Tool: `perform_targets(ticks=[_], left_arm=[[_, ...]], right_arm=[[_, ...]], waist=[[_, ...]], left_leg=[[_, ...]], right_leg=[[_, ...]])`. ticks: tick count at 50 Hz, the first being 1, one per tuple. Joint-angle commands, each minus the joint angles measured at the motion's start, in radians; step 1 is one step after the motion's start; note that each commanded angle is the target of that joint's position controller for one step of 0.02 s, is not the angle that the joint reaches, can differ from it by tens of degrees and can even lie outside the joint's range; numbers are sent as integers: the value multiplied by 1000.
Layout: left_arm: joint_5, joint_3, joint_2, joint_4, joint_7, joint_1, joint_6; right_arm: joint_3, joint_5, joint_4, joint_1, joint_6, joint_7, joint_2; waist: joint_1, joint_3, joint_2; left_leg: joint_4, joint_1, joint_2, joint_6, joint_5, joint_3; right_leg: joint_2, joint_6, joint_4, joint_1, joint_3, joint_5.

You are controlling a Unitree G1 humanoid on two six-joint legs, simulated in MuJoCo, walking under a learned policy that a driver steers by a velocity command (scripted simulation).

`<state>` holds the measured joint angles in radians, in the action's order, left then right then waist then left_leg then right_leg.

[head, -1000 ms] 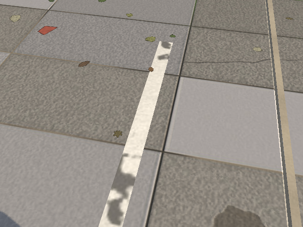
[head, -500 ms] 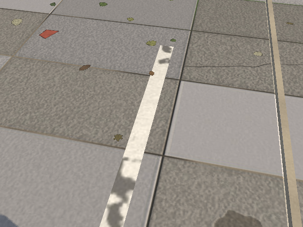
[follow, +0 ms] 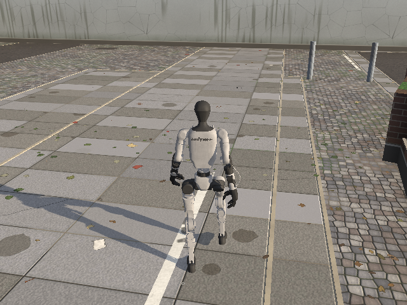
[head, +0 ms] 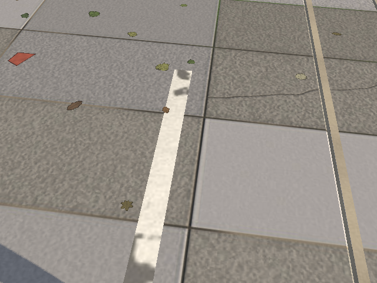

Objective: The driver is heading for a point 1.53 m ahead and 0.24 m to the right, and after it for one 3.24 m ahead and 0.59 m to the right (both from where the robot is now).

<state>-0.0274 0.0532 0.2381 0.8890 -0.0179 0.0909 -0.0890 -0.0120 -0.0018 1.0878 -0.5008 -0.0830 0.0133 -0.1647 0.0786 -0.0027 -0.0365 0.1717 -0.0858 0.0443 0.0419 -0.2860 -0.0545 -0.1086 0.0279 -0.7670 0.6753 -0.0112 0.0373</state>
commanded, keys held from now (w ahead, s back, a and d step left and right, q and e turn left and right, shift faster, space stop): no key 0.82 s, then w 0.18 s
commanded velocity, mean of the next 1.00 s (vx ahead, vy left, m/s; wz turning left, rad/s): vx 0.13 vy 0.00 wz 0.00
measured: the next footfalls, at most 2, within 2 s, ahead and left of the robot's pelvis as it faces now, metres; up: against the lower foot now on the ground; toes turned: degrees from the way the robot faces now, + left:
right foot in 0.14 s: +0.28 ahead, -0.13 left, +0.00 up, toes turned -2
left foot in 0.50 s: +0.25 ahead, +0.09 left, +0.00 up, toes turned +1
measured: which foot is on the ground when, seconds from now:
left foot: down 0.00-0.14, up 0.16-0.48, down 0.50-0.96, up 0.98-1.00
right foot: up 0.00-0.12, down 0.14-1.00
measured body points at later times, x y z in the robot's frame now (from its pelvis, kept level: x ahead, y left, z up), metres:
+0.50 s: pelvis +0.18 -0.05 -0.01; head +0.19 -0.04 +0.44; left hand +0.26 +0.20 -0.15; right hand +0.25 -0.30 -0.15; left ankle +0.21 +0.09 -0.74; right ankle +0.24 -0.13 -0.74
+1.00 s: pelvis +0.26 -0.03 -0.01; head +0.26 -0.03 +0.44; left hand +0.29 +0.23 -0.16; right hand +0.27 -0.27 -0.16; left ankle +0.22 +0.09 -0.73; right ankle +0.24 -0.13 -0.74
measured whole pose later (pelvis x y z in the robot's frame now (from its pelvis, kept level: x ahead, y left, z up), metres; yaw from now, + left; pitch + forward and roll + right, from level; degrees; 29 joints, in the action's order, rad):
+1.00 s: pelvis +0.26 -0.03 -0.01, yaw +1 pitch +0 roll -1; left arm -0.03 0.05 0.22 1.06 0.02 0.26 -0.05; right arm -0.05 0.02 1.07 -0.31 -0.06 0.03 -0.18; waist 0.00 -0.01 0.01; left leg 0.67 0.26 -0.02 0.06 -0.42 -0.02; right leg 0.02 0.06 -0.59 0.26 -0.06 0.35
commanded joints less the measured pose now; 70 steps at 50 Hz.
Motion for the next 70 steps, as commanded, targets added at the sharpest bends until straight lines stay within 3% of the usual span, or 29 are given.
perform_targets(ticks=[1,4,6,7,8,9,10,11,12,13,17,20,23,26,27,29,41,44,47,50,54,58,59,60,61,62,64,67,70], left_arm=[[1,-12,18,-100,-15,-165,-16],[5,4,62,-103,-25,-118,-24],[13,38,130,-22,-21,130,-29],[25,52,183,12,-11,248,-25],[61,57,261,29,-3,322,-16],[58,41,222,34,-13,342,-11],[35,33,180,14,-17,228,-5],[20,15,124,-9,-14,102,-3],[20,-1,82,-17,-15,34,-6],[31,-8,63,-13,-16,-1,-10],[70,-8,80,24,-8,-9,-13],[53,-1,112,31,12,8,6],[33,-6,103,39,26,-1,30],[27,-20,64,70,30,71,39],[25,-13,63,74,35,135,45],[34,-10,75,80,46,117,55],[24,-10,55,128,42,117,64],[9,0,71,151,45,148,73],[-7,8,91,153,45,197,44],[-4,31,162,182,37,317,8],[2,29,148,146,32,267,-13],[-12,32,159,113,28,147,18],[-8,21,121,100,29,114,14],[10,2,46,70,29,100,6],[-1,-1,23,53,31,110,-10],[-20,4,53,51,26,104,-24],[-17,12,76,58,20,90,-34],[1,24,72,72,17,94,-15],[4,19,39,47,12,12,5]], right_arm=[[-33,7,-33,-40,-2,12,-180],[-40,7,-32,-21,9,15,-196],[-42,5,-48,32,20,15,-201],[-35,-2,-64,25,17,11,-188],[-4,-25,-67,-100,7,2,-75],[3,11,-23,-211,-12,-7,-49],[-19,32,-36,-129,-14,-9,-126],[-22,34,-71,-7,-6,-2,-137],[-30,22,-79,55,8,12,-140],[-38,13,-82,55,26,24,-135],[-32,3,-86,39,66,46,-75],[-38,-1,-102,113,88,49,-109],[-46,-9,-100,150,97,42,-120],[-47,-25,-104,161,88,42,-146],[-65,-6,-86,193,83,41,-214],[-51,-8,-80,222,63,33,-132],[-50,3,-40,189,48,31,-123],[-58,17,-24,162,56,33,-131],[-51,30,-55,198,23,31,-102],[-42,25,-107,286,-21,8,-59],[-50,41,-139,360,-37,-17,-99],[-79,26,-15,97,-20,-16,-102],[-95,21,7,-7,-13,-10,-135],[-117,20,9,-113,-11,0,-237],[-105,6,13,-144,-22,-10,-243],[-85,7,-17,-33,-34,-12,-198],[-63,6,-69,117,-42,-27,-155],[-47,-2,-72,116,-33,-27,-122],[-54,-10,-63,71,-30,-6,-158]], waist=[[-8,178,110],[-69,102,154],[-198,-52,165],[-237,-147,114],[-170,-323,-166],[-154,-521,-223],[-135,-401,-119],[-113,-229,-43],[-88,-144,33],[-57,-106,21],[-8,-83,-55],[-37,-107,-63],[-25,-35,-62],[-51,52,27],[-119,77,173],[-107,71,179],[-78,-23,44],[-81,16,39],[-106,143,-15],[-139,122,-134],[-125,79,-67],[22,14,-37],[72,-4,40],[91,-37,318],[71,-64,369],[18,13,235],[-36,71,111],[-67,73,123],[-56,85,102]], left_leg=[[-65,153,-244,130,424,97],[76,69,-260,85,731,71],[343,65,-212,34,907,43],[558,210,-158,-10,712,25],[981,506,-3,-65,-77,9],[1212,570,68,-74,-407,207],[1247,600,-3,-69,-348,218],[1195,648,-59,-70,-282,148],[1130,613,-102,-75,-226,131],[1055,536,-132,-73,-187,131],[754,363,-131,-72,-131,93],[588,320,-127,-70,-20,84],[439,246,-101,-48,83,49],[239,251,-171,4,95,124],[219,369,-164,29,-74,134],[148,489,-142,0,-183,131],[262,309,-109,-18,235,77],[280,358,-77,21,-173,55],[347,525,-83,55,-315,68],[595,699,-54,51,-157,12],[652,774,-137,71,-241,77],[384,116,3,28,122,-77],[330,10,-66,54,61,29],[124,-74,-320,150,-42,429],[6,-118,-446,262,-154,773],[24,-70,-450,251,-232,722],[2,46,-366,179,-120,494],[-30,131,-282,133,173,279],[-44,119,-267,127,320,163]], right_leg=[[52,3,147,-29,-48,-73],[96,47,207,-167,-38,-73],[153,90,245,-452,-56,-128],[53,124,229,-694,23,-389],[-238,280,162,-1032,352,-800],[-348,396,297,-1094,637,-780],[-291,346,349,-915,513,-584],[-235,287,384,-743,373,-454],[-189,252,428,-582,284,-424],[-150,229,457,-455,210,-398],[-89,230,516,-272,92,-354],[-96,222,557,-278,124,19],[-70,165,585,-202,143,414],[6,60,500,-202,118,498],[80,36,477,-270,36,410],[89,26,398,-431,9,280],[70,43,334,-492,11,-25],[97,72,316,-445,-3,424],[4,139,392,-412,151,668],[-230,274,526,-573,525,601],[-256,234,531,-644,453,351],[-37,106,409,-246,105,230],[12,60,230,-163,33,152],[101,-14,-153,-26,-80,275],[159,-4,-388,127,27,504],[80,28,-506,230,86,458],[5,64,-462,215,78,257],[-22,43,-306,89,47,135],[-9,17,-177,123,31,31]])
